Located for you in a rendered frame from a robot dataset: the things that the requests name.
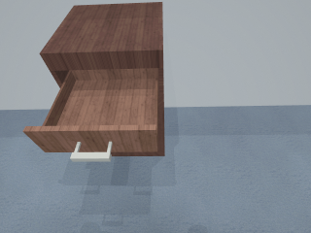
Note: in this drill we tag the cabinet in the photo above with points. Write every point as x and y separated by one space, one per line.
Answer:
111 37

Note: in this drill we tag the handle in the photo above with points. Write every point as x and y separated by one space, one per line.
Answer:
77 156

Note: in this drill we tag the drawer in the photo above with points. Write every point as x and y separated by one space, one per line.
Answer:
96 107

